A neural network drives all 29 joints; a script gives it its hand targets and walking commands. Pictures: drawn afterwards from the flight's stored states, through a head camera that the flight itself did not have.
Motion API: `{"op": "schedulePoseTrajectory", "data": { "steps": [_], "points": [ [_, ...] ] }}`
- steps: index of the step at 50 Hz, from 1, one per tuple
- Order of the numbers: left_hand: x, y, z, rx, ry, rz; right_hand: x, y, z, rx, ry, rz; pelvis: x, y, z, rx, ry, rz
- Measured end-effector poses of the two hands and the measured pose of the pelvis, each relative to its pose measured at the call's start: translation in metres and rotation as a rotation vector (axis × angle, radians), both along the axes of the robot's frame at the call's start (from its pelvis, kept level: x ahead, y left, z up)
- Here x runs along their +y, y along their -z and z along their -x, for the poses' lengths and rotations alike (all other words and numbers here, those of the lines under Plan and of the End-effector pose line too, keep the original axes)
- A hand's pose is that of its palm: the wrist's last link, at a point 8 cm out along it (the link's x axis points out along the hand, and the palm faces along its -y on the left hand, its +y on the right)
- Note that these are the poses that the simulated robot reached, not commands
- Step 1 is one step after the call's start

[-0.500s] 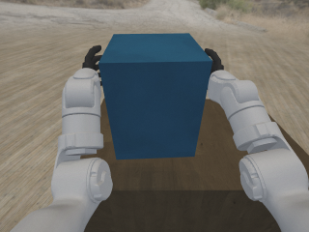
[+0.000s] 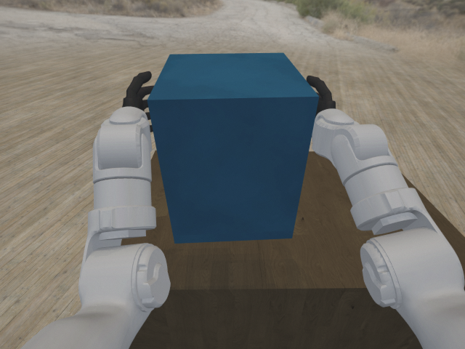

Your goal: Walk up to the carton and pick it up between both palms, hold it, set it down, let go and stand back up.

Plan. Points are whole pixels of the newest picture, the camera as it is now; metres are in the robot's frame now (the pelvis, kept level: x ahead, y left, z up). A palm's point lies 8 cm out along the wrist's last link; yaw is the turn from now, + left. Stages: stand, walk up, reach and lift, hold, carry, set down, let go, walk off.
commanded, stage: hold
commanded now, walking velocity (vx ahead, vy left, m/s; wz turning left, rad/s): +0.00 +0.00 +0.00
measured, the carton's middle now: (230, 145) +0.39 +0.01 +0.26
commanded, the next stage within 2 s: none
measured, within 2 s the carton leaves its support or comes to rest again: neither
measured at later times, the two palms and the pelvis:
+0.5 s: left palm (131, 117) +0.37 +0.16 +0.32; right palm (319, 120) +0.37 -0.13 +0.31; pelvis -0.01 +0.00 +0.00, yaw +1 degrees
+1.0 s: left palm (136, 116) +0.37 +0.15 +0.32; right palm (323, 120) +0.36 -0.14 +0.31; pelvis +0.00 +0.00 +0.00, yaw +0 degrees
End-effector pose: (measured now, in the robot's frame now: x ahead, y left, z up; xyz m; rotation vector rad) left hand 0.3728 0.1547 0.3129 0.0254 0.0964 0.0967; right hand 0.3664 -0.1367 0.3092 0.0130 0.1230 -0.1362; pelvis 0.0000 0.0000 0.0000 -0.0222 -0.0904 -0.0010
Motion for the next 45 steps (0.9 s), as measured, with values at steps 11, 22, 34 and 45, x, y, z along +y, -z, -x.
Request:
{"op": "schedulePoseTrajectory", "data": {
  "steps": [11, 22, 34, 45],
  "points": [
    [0.0055, -0.0019, 0.0052, 0.008, -0.023, -0.028, 0.0056, 0.0009, -0.0018, 0.008, -0.024, -0.013, 0.0013, 0.0003, 0.0035, -0.005, -0.009, 0.000],
    [0.0051, -0.0047, 0.0036, 0.011, -0.020, -0.025, 0.0052, -0.0001, -0.0023, 0.012, -0.022, -0.007, -0.0004, 0.0002, 0.0053, 0.002, -0.016, 0.000],
    [0.0019, -0.0057, 0.0034, -0.002, -0.008, -0.008, 0.0021, -0.0026, 0.0012, -0.001, -0.009, -0.002, -0.0021, 0.0000, 0.0044, 0.008, -0.011, -0.002],
    [-0.0021, -0.0027, 0.0005, 0.013, 0.008, -0.004, -0.0020, -0.0019, 0.0030, 0.015, 0.009, -0.006, -0.0018, 0.0000, 0.0047, 0.011, 0.001, -0.003]
  ]
}}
